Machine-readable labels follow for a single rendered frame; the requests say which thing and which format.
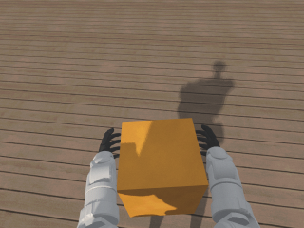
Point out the right robot hand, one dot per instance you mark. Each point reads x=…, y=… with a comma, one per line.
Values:
x=210, y=139

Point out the carton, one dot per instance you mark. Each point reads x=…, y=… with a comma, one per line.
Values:
x=160, y=170

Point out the robot left forearm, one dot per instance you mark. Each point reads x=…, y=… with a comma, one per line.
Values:
x=100, y=206

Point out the left robot hand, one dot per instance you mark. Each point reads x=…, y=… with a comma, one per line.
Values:
x=106, y=143

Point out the robot right forearm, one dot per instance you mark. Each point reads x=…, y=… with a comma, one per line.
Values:
x=228, y=200

